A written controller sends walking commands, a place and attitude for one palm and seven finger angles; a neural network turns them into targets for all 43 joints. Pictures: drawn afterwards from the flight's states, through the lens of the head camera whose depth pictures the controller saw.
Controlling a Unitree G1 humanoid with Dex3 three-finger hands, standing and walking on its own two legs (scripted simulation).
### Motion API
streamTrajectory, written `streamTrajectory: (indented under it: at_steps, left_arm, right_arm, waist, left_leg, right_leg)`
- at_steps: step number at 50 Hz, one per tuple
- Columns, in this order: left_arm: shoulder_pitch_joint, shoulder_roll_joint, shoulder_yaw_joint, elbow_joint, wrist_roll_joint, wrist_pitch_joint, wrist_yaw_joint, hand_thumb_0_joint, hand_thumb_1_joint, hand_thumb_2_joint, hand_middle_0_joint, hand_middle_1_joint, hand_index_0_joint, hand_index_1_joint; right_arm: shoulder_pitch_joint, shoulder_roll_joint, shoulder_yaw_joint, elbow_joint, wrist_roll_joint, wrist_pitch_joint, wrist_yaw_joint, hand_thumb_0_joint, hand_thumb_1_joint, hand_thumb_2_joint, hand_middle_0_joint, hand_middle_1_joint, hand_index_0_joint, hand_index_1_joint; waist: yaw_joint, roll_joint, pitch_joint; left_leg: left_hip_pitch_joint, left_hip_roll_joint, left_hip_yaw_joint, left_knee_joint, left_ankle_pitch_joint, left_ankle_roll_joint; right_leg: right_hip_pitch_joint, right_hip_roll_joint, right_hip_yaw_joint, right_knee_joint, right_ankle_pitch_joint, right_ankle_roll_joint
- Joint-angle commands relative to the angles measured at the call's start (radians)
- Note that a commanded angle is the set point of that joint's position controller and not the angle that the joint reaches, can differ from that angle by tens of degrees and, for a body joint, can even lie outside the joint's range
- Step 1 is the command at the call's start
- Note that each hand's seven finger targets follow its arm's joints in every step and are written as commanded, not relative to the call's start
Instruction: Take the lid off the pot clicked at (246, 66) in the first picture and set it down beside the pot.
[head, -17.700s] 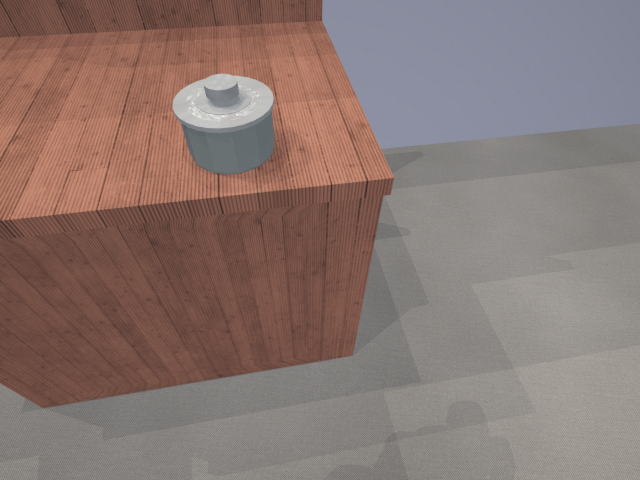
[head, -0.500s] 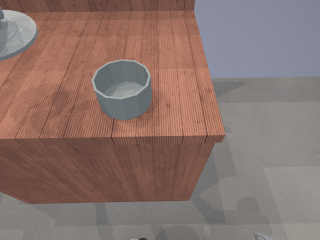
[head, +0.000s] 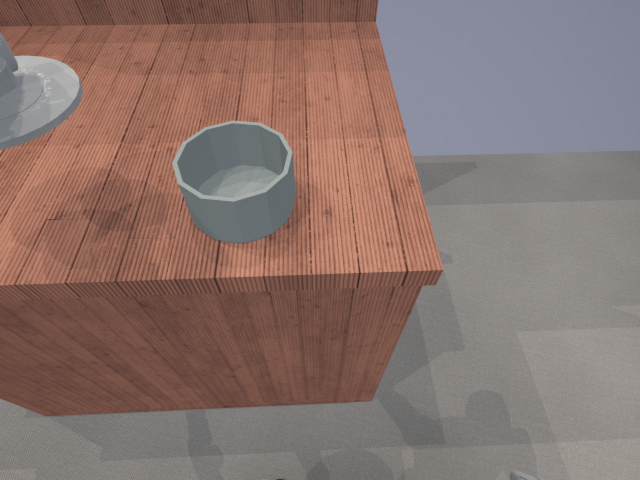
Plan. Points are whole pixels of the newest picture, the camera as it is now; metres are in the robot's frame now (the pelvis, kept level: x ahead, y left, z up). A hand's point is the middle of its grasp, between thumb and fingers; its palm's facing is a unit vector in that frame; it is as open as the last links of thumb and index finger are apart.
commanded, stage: lower the lid onto the table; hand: left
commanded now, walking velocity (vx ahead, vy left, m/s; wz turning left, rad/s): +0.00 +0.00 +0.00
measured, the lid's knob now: out of the picture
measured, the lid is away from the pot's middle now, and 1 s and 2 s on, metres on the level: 0.24 0.23 0.24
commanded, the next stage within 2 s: none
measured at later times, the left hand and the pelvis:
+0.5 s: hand out of the picture +0.45 +0.33 +0.23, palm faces -0.30 -0.20 -0.93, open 8.7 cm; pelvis +0.00 +0.00 +0.00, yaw +0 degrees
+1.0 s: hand (9, 133) +0.45 +0.34 +0.20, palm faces -0.34 -0.22 -0.92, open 8.7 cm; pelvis +0.00 -0.01 -0.01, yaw +0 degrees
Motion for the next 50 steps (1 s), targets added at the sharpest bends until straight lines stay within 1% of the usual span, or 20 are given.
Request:
streamTrajectory:
  at_steps: [1, 3, 6, 11, 15, 16, 20, 21, 23, 25, 28, 30, 32, 35, 36, 38, 41, 43, 46, 50]
  left_arm:
    - [-0.574, 0.341, 0.107, -0.271, 0.023, -0.014, 0.078, 0.0, 0.502, 1.126, -1.074, -1.115, -0.744, -0.997]
    - [-0.551, 0.325, 0.088, -0.211, 0.023, -0.02, 0.076, 0.0, 0.502, 1.126, -1.074, -1.115, -0.744, -0.997]
    - [-0.585, 0.331, 0.098, -0.295, 0.014, -0.027, 0.084, 0.0, 0.502, 1.126, -1.074, -1.115, -0.744, -0.997]
    - [-0.524, 0.316, 0.089, -0.204, 0.01, -0.03, 0.086, 0.0, 0.502, 1.126, -1.074, -1.115, -0.744, -0.997]
    - [-0.543, 0.248, 0.039, -0.234, -0.005, -0.03, 0.091, 0.0, 0.502, 1.126, -1.074, -1.115, -0.744, -0.997]
    - [-0.57, 0.293, 0.076, -0.265, 0.006, -0.031, 0.098, 0.0, 0.502, 1.126, -1.074, -1.115, -0.744, -0.997]
    - [-0.533, 0.252, 0.054, -0.239, -0.009, -0.034, 0.099, 0.0, 0.502, 1.126, -1.074, -1.115, -0.744, -0.997]
    - [-0.547, 0.321, 0.107, -0.248, 0.012, -0.035, 0.109, 0.0, 0.502, 1.126, -1.074, -1.115, -0.744, -0.997]
    - [-0.532, 0.274, 0.067, -0.189, 0.01, -0.034, 0.107, 0.0, 0.502, 1.126, -1.074, -1.115, -0.744, -0.997]
    - [-0.517, 0.251, 0.053, -0.209, -0.008, -0.037, 0.106, 0.0, 0.502, 1.126, -1.074, -1.115, -0.744, -0.997]
    - [-0.507, 0.336, 0.115, -0.177, 0.017, -0.042, 0.117, 0.0, 0.502, 1.126, -1.074, -1.115, -0.744, -0.997]
    - [-0.49, 0.295, 0.086, -0.194, 0.0, -0.049, 0.113, 0.0, 0.502, 1.126, -1.074, -1.115, -0.744, -0.997]
    - [-0.511, 0.319, 0.11, -0.214, 0.011, -0.048, 0.122, 0.0, 0.502, 1.126, -1.074, -1.115, -0.744, -0.997]
    - [-0.433, 0.292, 0.097, -0.173, -0.004, -0.055, 0.116, 0.0, 0.502, 1.126, -1.074, -1.115, -0.744, -0.997]
    - [-0.473, 0.341, 0.134, -0.215, 0.005, -0.053, 0.124, 0.0, 0.502, 1.126, -1.074, -1.115, -0.744, -0.997]
    - [-0.463, 0.309, 0.113, -0.199, 0.004, -0.054, 0.126, 0.0, 0.502, 1.126, -1.074, -1.115, -0.744, -0.997]
    - [-0.447, 0.366, 0.15, -0.201, 0.004, -0.063, 0.13, 0.0, 0.502, 1.126, -1.074, -1.115, -0.744, -0.997]
    - [-0.461, 0.288, 0.088, -0.201, -0.007, -0.062, 0.127, 0.0, 0.502, 1.126, -1.074, -1.115, -0.744, -0.997]
    - [-0.461, 0.322, 0.117, -0.239, -0.007, -0.071, 0.133, 0.0, 0.502, 1.126, -1.074, -1.115, -0.744, -0.997]
    - [-0.401, 0.294, 0.104, -0.197, -0.02, -0.082, 0.13, 0.0, 0.502, 1.126, -1.074, -1.115, -0.744, -0.997]
  right_arm:
    - [0.019, -0.169, -0.061, -0.094, -0.002, -0.028, -0.014, 0.0, -0.9, -0.9, 0.2, 0.3, 0.2, 0.3]
    - [0.017, -0.168, -0.057, -0.094, 0.003, -0.021, -0.016, 0.0, -0.9, -0.9, 0.2, 0.3, 0.2, 0.3]
    - [0.019, -0.168, -0.063, -0.096, -0.002, -0.024, -0.014, 0.0, -0.9, -0.9, 0.2, 0.3, 0.2, 0.3]
    - [0.025, -0.175, -0.06, -0.087, 0.001, -0.018, -0.014, 0.0, -0.9, -0.9, 0.2, 0.3, 0.2, 0.3]
    - [0.027, -0.169, -0.061, -0.082, -0.003, -0.036, -0.02, 0.0, -0.9, -0.9, 0.2, 0.3, 0.2, 0.3]
    - [0.035, -0.172, -0.063, -0.073, -0.005, -0.033, -0.019, 0.0, -0.9, -0.9, 0.2, 0.3, 0.2, 0.3]
    - [0.033, -0.173, -0.063, -0.073, -0.006, -0.04, -0.021, 0.0, -0.9, -0.9, 0.2, 0.3, 0.2, 0.3]
    - [0.039, -0.174, -0.064, -0.072, -0.01, -0.034, -0.019, 0.0, -0.9, -0.9, 0.2, 0.3, 0.2, 0.3]
    - [0.034, -0.17, -0.061, -0.071, -0.007, -0.029, -0.021, 0.0, -0.9, -0.9, 0.2, 0.3, 0.2, 0.3]
    - [0.032, -0.172, -0.06, -0.075, -0.004, -0.035, -0.023, 0.0, -0.9, -0.9, 0.2, 0.3, 0.2, 0.3]
    - [0.039, -0.175, -0.059, -0.074, -0.008, -0.025, -0.021, 0.0, -0.9, -0.9, 0.2, 0.3, 0.2, 0.3]
    - [0.027, -0.17, -0.056, -0.084, -0.005, -0.028, -0.02, 0.0, -0.9, -0.9, 0.2, 0.3, 0.2, 0.3]
    - [0.032, -0.171, -0.061, -0.085, -0.009, -0.022, -0.018, 0.0, -0.9, -0.9, 0.2, 0.3, 0.2, 0.3]
    - [0.032, -0.17, -0.057, -0.089, -0.003, -0.021, -0.019, 0.0, -0.9, -0.9, 0.2, 0.3, 0.2, 0.3]
    - [0.032, -0.176, -0.063, -0.087, -0.007, -0.011, -0.014, 0.0, -0.9, -0.9, 0.2, 0.3, 0.2, 0.3]
    - [0.035, -0.169, -0.065, -0.089, -0.008, -0.008, -0.016, 0.0, -0.9, -0.9, 0.2, 0.3, 0.2, 0.3]
    - [0.033, -0.178, -0.062, -0.088, -0.005, -0.004, -0.018, 0.0, -0.9, -0.9, 0.2, 0.3, 0.2, 0.3]
    - [0.036, -0.17, -0.065, -0.085, -0.005, -0.005, -0.02, 0.0, -0.9, -0.9, 0.2, 0.3, 0.2, 0.3]
    - [0.038, -0.172, -0.065, -0.084, -0.008, -0.01, -0.024, 0.0, -0.9, -0.9, 0.2, 0.3, 0.2, 0.3]
    - [0.036, -0.171, -0.058, -0.081, -0.005, -0.016, -0.028, 0.0, -0.9, -0.9, 0.2, 0.3, 0.2, 0.3]
  waist:
    - [-0.001, 0.118, -0.481]
    - [-0.011, 0.092, -0.437]
    - [-0.005, 0.149, -0.494]
    - [-0.015, 0.088, -0.436]
    - [-0.023, 0.158, -0.462]
    - [-0.018, 0.144, -0.486]
    - [-0.02, 0.128, -0.488]
    - [-0.015, 0.115, -0.517]
    - [-0.027, 0.109, -0.456]
    - [-0.024, 0.107, -0.472]
    - [-0.019, 0.09, -0.476]
    - [-0.018, 0.121, -0.475]
    - [-0.018, 0.137, -0.499]
    - [-0.018, 0.112, -0.469]
    - [-0.016, 0.119, -0.497]
    - [-0.023, 0.12, -0.479]
    - [-0.02, 0.099, -0.489]
    - [-0.032, 0.129, -0.469]
    - [-0.029, 0.142, -0.514]
    - [-0.025, 0.129, -0.471]
  left_leg:
    - [0.49, -0.036, 0.022, 0.013, 0.295, 0.068]
    - [0.446, -0.041, 0.029, 0.011, 0.255, 0.069]
    - [0.505, -0.033, 0.017, 0.023, 0.329, 0.069]
    - [0.448, -0.034, 0.021, 0.013, 0.255, 0.065]
    - [0.507, -0.033, 0.012, 0.029, 0.299, 0.066]
    - [0.509, -0.029, 0.006, 0.028, 0.297, 0.064]
    - [0.501, -0.033, 0.012, 0.037, 0.307, 0.066]
    - [0.493, -0.036, 0.008, 0.039, 0.303, 0.066]
    - [0.457, -0.04, 0.01, 0.036, 0.261, 0.066]
    - [0.473, -0.033, 0.012, 0.039, 0.297, 0.066]
    - [0.434, -0.042, 0.018, 0.045, 0.27, 0.066]
    - [0.45, -0.037, 0.021, 0.052, 0.327, 0.064]
    - [0.472, -0.035, 0.01, 0.061, 0.345, 0.067]
    - [0.45, -0.033, 0.021, 0.064, 0.368, 0.064]
    - [0.453, -0.031, 0.017, 0.062, 0.339, 0.062]
    - [0.451, -0.034, 0.014, 0.066, 0.327, 0.065]
    - [0.429, -0.034, 0.025, 0.065, 0.307, 0.066]
    - [0.449, -0.033, 0.018, 0.07, 0.31, 0.068]
    - [0.479, -0.029, 0.013, 0.077, 0.342, 0.068]
    - [0.449, -0.034, 0.019, 0.073, 0.308, 0.067]
  right_leg:
    - [-0.094, 0.078, -0.061, -0.04, 0.305, -0.066]
    - [-0.096, 0.078, -0.062, -0.044, 0.311, -0.064]
    - [-0.106, 0.08, -0.061, -0.034, 0.317, -0.065]
    - [-0.122, 0.079, -0.062, -0.038, 0.285, -0.062]
    - [-0.16, 0.08, -0.065, -0.036, 0.275, -0.069]
    - [-0.147, 0.083, -0.06, -0.03, 0.279, -0.064]
    - [-0.15, 0.077, -0.063, -0.022, 0.297, -0.066]
    - [-0.134, 0.08, -0.056, -0.018, 0.296, -0.062]
    - [-0.159, 0.08, -0.061, -0.022, 0.281, -0.063]
    - [-0.157, 0.077, -0.061, -0.016, 0.297, -0.066]
    - [-0.133, 0.079, -0.052, -0.011, 0.311, -0.061]
    - [-0.143, 0.076, -0.056, -0.001, 0.331, -0.065]
    - [-0.156, 0.079, -0.051, 0.0, 0.322, -0.062]
    - [-0.152, 0.078, -0.057, 0.006, 0.343, -0.064]
    - [-0.148, 0.078, -0.048, 0.006, 0.323, -0.058]
    - [-0.166, 0.08, -0.053, 0.004, 0.314, -0.06]
    - [-0.142, 0.077, -0.045, 0.006, 0.326, -0.056]
    - [-0.179, 0.08, -0.052, 0.002, 0.312, -0.058]
    - [-0.179, 0.082, -0.049, 0.009, 0.31, -0.057]
    - [-0.186, 0.084, -0.059, 0.011, 0.293, -0.063]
